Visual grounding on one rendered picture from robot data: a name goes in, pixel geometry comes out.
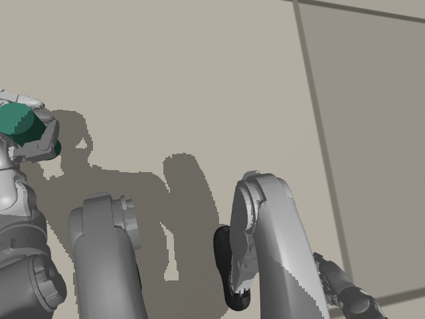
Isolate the right robot arm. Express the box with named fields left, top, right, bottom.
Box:
left=337, top=286, right=388, bottom=319

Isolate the can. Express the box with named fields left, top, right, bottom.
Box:
left=0, top=102, right=61, bottom=161

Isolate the right robot hand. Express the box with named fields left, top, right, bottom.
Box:
left=313, top=252, right=355, bottom=308

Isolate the left robot hand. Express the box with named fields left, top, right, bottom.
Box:
left=0, top=87, right=60, bottom=171

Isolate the left robot arm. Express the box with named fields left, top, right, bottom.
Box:
left=0, top=168, right=67, bottom=319

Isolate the right robot foot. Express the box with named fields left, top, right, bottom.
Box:
left=213, top=226, right=250, bottom=311

